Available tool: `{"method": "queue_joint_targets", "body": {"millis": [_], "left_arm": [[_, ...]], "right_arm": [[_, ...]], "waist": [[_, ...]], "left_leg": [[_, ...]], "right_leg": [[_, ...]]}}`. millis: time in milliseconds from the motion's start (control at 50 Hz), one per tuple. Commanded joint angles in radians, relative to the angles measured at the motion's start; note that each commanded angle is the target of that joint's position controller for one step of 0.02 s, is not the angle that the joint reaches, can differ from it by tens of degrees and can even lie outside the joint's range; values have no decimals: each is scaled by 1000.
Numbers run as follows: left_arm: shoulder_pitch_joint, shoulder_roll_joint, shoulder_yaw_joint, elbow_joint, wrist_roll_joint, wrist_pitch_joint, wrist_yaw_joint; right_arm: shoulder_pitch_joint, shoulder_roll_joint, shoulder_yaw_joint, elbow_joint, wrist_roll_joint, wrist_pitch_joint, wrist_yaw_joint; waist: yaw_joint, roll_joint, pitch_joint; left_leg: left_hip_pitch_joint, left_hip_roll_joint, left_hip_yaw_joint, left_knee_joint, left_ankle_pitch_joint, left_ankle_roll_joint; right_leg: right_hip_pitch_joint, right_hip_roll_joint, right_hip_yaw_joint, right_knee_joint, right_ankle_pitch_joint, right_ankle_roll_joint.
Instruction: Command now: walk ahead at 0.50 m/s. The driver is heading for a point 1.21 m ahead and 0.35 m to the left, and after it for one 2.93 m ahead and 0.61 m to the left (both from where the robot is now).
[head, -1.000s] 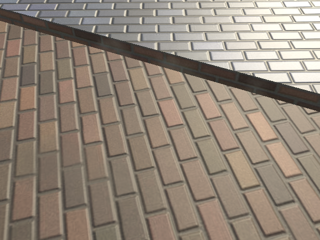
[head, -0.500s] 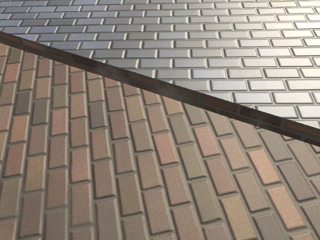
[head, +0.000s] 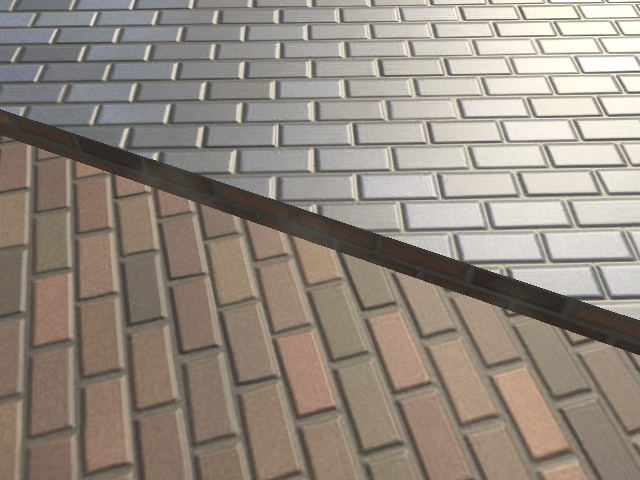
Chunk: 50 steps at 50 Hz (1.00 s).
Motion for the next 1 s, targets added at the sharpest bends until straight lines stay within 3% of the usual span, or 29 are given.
{"method": "queue_joint_targets", "body": {"millis": [20,80,140,220,260,280,300,320,340,360,380,400,420,440,480,500,560,620,720,760,800,820,840,860,880,900,920,940,1000], "left_arm": [[55,40,14,-48,10,15,9],[-77,43,12,-92,19,12,4],[-197,28,2,-120,13,4,-7],[-306,49,0,-164,1,0,-28],[-297,73,7,-173,11,-7,-39],[-253,92,16,-165,17,-13,-41],[-136,124,34,-130,27,-19,-39],[-3,189,55,-96,42,-25,-34],[106,264,67,-86,67,-18,-25],[143,234,58,-82,48,-2,-29],[85,183,44,-104,37,9,-27],[-8,149,32,-123,33,13,-19],[-72,119,21,-124,32,13,-15],[-118,93,15,-123,35,12,-15],[-164,102,20,-120,57,11,-16],[-179,110,23,-119,60,12,-11],[-179,132,32,-107,51,22,13],[-189,152,39,-102,43,43,32],[-162,191,54,-88,24,77,33],[-166,206,61,-88,12,88,32],[-149,194,62,-76,-3,98,32],[-90,161,56,-57,10,100,26],[-117,101,40,-100,55,94,14],[-205,103,38,-139,53,88,15],[-248,140,48,-143,31,88,14],[-241,136,49,-139,15,90,18],[-226,141,53,-123,20,92,28],[-221,159,60,-122,27,93,36],[-196,139,59,-122,24,91,35]], "right_arm": [[-9,-111,-19,-36,0,-20,-8],[38,-139,-26,-23,4,-12,-28],[97,-156,-28,-5,15,-6,-35],[167,-166,-33,29,26,9,-37],[159,-171,-36,35,20,25,-43],[152,-176,-37,35,19,33,-46],[133,-169,-33,28,19,39,-48],[140,-140,-20,11,8,39,-50],[231,-47,11,-1,-10,27,-45],[319,-31,19,28,15,17,-43],[237,-153,-17,11,41,19,-46],[146,-160,-23,-21,49,28,-53],[122,-139,-26,-20,39,45,-62],[134,-121,-31,-17,30,69,-69],[164,-80,-33,-27,23,109,-75],[160,-74,-36,-41,22,120,-77],[91,-83,-45,-95,15,133,-77],[17,-85,-47,-137,14,137,-62],[-73,-103,-57,-203,16,150,-34],[-76,-104,-60,-221,18,154,-22],[-31,-113,-69,-213,13,151,-19],[14,-174,-90,-205,10,148,-32],[55,-305,-119,-213,5,147,-55],[62,-305,-110,-234,-23,128,-49],[54,-273,-101,-237,-24,105,-40],[5,-259,-99,-242,-10,89,-43],[-40,-228,-91,-251,9,85,-48],[-75,-205,-82,-260,21,89,-55],[-69,-206,-77,-269,10,96,-66]], "waist": [[45,79,-2],[13,75,18],[-29,75,24],[-57,85,43],[-32,95,31],[-3,109,-1],[59,107,-69],[103,63,-186],[96,-147,-349],[99,-259,-522],[105,-135,-439],[79,-101,-303],[47,-50,-212],[11,-60,-165],[-28,-88,-128],[-37,-89,-112],[-28,-82,-103],[-7,-76,-98],[23,-75,-83],[14,-84,-84],[-15,-59,-98],[-15,44,-118],[11,333,-133],[-36,314,-183],[-48,186,-193],[-18,153,-168],[1,114,-156],[18,124,-147],[30,136,-167]], "left_leg": [[-5,290,-240,-231,144,192],[12,259,-176,-240,165,163],[31,231,-123,-231,158,126],[180,294,-149,-176,125,114],[245,313,-154,-91,282,85],[255,306,-160,-19,401,65],[244,260,-146,113,525,37],[136,191,-111,308,425,-6],[-217,63,-55,677,-90,-76],[-344,-7,-176,907,-582,-100],[-382,49,-229,978,-547,-98],[-433,94,-185,960,-487,-98],[-412,132,-164,910,-423,-109],[-348,162,-156,861,-374,-113],[-241,154,-120,847,-299,-122],[-242,155,-114,821,-277,-126],[-276,176,-113,692,-173,-126],[-248,179,-86,565,-105,-120],[-231,156,-34,425,-185,-95],[-199,142,-14,336,-199,-72],[-71,102,10,150,-52,-30],[57,130,-77,63,177,13],[253,365,-399,80,624,134],[260,473,-573,47,647,305],[256,429,-501,36,603,291],[242,376,-425,39,540,233],[222,342,-389,40,482,186],[183,327,-370,32,454,167],[149,294,-358,20,438,166]], "right_leg": [[-86,-74,19,-92,80,28],[-130,-70,0,-307,274,43],[-66,-22,-41,-509,416,41],[-95,-4,-29,-620,381,21],[-56,19,-30,-667,321,-6],[26,42,-38,-688,307,-19],[182,73,-60,-723,360,-41],[426,-2,-14,-683,643,-79],[835,-272,263,-605,991,-206],[945,-400,490,-668,1012,-312],[815,-345,387,-702,919,-267],[682,-302,261,-729,855,-223],[538,-258,174,-773,798,-198],[416,-229,110,-818,722,-180],[259,-206,25,-892,638,-192],[232,-207,-6,-916,608,-202],[259,-220,-61,-952,498,-207],[280,-222,-108,-971,375,-197],[381,-266,-121,-914,335,-177],[418,-277,-123,-859,363,-149],[399,-237,-168,-744,337,-76],[324,-167,-225,-597,246,-3],[21,-24,-308,-285,-152,93],[-142,77,-138,-57,-393,126],[-171,65,-40,34,-347,112],[-195,52,-13,31,-253,96],[-198,39,2,1,-188,92],[-170,35,11,-24,-142,93],[-102,69,10,-84,-62,98]]}}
